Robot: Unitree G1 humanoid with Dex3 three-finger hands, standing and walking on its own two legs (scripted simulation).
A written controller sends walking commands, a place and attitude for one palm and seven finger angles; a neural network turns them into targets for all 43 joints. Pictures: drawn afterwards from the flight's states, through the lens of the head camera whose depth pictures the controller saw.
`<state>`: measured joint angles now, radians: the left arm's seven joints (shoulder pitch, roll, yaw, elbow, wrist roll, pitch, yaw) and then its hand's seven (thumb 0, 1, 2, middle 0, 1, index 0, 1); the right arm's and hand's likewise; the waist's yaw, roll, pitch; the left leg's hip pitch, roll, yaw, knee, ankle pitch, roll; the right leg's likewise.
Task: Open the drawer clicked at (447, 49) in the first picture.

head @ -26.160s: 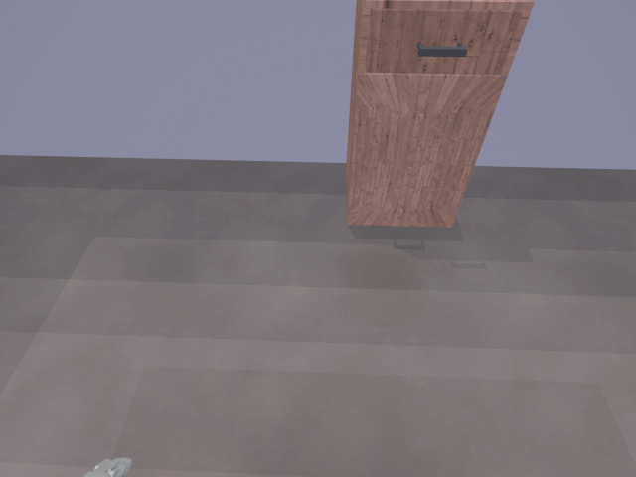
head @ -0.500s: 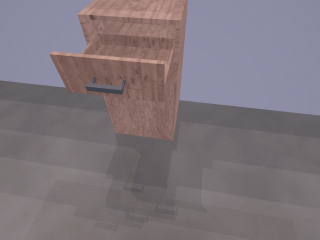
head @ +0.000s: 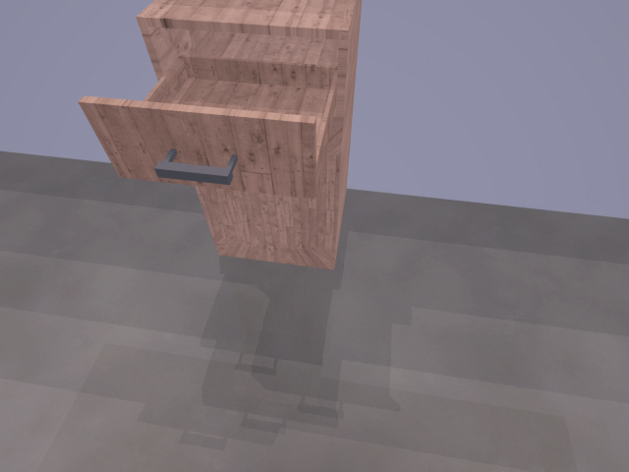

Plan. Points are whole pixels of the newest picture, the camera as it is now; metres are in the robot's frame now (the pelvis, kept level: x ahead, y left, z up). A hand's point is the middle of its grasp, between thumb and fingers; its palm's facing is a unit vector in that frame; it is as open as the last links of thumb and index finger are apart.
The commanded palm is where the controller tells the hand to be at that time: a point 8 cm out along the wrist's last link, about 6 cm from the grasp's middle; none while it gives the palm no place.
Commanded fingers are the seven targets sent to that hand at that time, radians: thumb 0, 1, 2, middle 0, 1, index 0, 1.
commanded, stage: look to check the result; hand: left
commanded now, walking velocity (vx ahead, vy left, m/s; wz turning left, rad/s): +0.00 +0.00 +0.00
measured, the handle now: (198, 165) +0.61 +0.25 +0.01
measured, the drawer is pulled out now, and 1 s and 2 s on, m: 0.30 0.30 0.30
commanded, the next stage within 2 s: stand and wait in 0.36 s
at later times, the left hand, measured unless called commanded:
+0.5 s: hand out of the picture +0.11 +0.25 -0.15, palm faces -0.02 -0.94 -0.35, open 7.4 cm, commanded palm none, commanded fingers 0.00 0.90 0.90 -0.20 -0.30 -0.20 -0.30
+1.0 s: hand out of the picture +0.12 +0.24 -0.16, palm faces -0.04 -0.94 -0.34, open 7.4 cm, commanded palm none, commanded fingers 0.00 0.90 0.90 -0.20 -0.30 -0.20 -0.30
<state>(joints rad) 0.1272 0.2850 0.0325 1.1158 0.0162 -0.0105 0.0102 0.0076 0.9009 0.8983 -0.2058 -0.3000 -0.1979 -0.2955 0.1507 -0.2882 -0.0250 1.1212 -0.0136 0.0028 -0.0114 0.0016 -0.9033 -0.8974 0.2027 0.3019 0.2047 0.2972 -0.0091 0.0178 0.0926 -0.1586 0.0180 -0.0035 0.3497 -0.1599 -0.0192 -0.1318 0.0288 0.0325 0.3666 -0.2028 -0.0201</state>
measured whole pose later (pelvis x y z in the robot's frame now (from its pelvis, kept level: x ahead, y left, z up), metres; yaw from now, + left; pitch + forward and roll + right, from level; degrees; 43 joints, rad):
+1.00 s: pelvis +0.03 +0.00 +0.00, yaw -1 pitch -1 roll +0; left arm 0.09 0.33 0.02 1.10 0.01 -0.02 0.01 0.01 0.90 0.90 -0.21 -0.30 -0.20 -0.30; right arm 0.09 -0.32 -0.02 1.11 -0.01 0.00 -0.01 0.00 -0.90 -0.90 0.20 0.30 0.21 0.30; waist -0.01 0.00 0.09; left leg -0.10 0.03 0.01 0.31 -0.18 -0.02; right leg -0.07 0.03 0.04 0.31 -0.21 -0.02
